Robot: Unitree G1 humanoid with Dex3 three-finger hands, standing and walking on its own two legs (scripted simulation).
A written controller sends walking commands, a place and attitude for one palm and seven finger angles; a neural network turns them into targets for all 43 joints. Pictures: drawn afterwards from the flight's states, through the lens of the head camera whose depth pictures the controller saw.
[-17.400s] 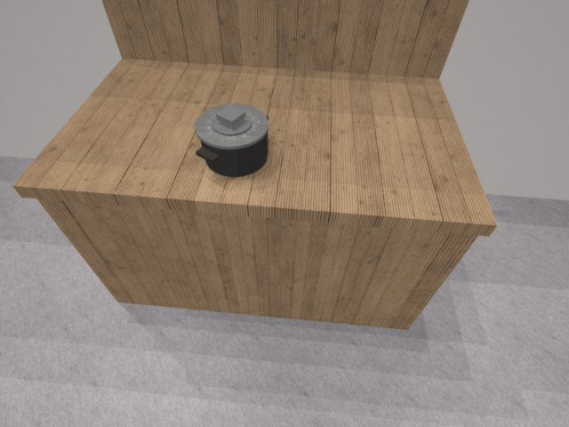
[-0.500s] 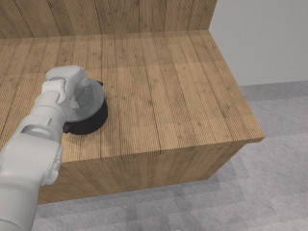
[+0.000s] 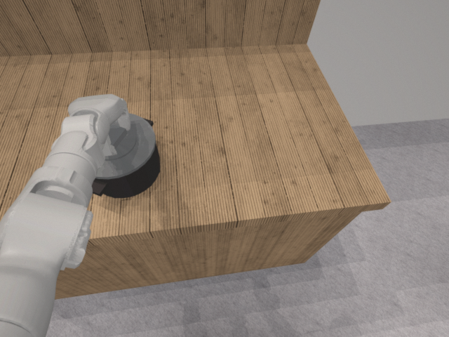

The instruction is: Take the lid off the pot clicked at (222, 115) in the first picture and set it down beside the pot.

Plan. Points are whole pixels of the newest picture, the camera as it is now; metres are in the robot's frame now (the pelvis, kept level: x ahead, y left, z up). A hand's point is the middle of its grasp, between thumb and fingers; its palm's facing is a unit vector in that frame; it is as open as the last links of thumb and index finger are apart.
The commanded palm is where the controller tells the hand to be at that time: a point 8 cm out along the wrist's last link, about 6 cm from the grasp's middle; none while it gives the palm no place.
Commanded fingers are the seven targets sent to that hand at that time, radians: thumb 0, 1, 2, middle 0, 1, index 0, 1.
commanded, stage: close the fingers and squeeze the knob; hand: left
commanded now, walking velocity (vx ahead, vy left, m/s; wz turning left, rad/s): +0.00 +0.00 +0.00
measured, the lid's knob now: (110, 135) +0.51 +0.19 +0.03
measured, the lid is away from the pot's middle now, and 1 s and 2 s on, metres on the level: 0.01 0.00 0.01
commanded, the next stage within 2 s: lift the lid straight up in 0.88 s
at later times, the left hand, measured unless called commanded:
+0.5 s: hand (105, 139) +0.48 +0.18 +0.05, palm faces -0.40 -0.07 -0.92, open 8.4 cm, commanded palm +0.49 +0.18 +0.09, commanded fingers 0.00 0.39 0.86 -0.70 -1.07 -0.66 -1.03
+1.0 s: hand (105, 139) +0.48 +0.18 +0.05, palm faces -0.40 -0.05 -0.91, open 8.4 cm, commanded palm +0.49 +0.18 +0.10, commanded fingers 0.00 0.58 0.98 -0.81 -1.12 -0.75 -1.09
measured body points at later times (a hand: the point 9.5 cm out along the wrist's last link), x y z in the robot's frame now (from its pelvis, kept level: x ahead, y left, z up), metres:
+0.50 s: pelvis +0.00 +0.00 +0.00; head +0.07 +0.00 +0.45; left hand +0.50 +0.18 +0.10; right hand +0.00 -0.28 -0.12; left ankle -0.01 +0.09 -0.72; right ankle -0.01 -0.13 -0.72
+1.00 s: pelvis +0.00 +0.00 +0.00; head +0.07 +0.00 +0.44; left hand +0.50 +0.18 +0.10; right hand +0.00 -0.28 -0.12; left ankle -0.01 +0.09 -0.72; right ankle -0.01 -0.13 -0.72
